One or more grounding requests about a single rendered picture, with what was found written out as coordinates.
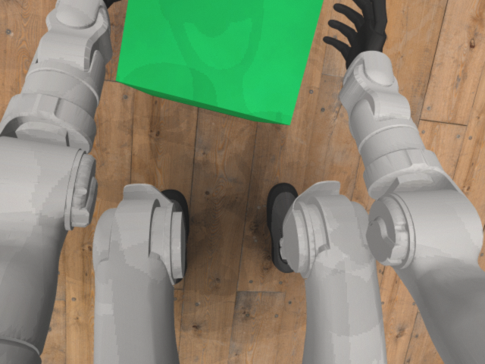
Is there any robot left foot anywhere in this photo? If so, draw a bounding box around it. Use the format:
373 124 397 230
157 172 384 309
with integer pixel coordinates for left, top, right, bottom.
161 190 189 284

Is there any right robot upper arm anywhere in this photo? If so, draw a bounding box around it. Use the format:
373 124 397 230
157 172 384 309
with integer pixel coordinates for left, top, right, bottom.
366 190 485 364

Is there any robot right hand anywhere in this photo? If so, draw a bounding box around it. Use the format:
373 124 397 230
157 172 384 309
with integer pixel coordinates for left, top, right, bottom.
323 0 387 70

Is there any robot right forearm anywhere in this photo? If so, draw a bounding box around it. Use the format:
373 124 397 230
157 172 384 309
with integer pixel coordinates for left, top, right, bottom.
339 51 483 248

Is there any right robot thigh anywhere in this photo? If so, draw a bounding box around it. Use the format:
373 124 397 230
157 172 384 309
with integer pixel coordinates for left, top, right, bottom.
286 195 387 364

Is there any carton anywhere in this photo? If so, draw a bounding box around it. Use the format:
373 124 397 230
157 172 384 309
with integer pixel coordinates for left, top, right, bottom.
116 0 323 125

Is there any robot left forearm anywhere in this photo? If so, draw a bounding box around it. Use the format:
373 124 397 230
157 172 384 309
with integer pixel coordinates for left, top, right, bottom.
0 0 113 155

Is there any left robot upper arm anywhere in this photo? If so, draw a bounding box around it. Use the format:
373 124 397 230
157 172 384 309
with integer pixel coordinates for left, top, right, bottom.
0 136 98 364

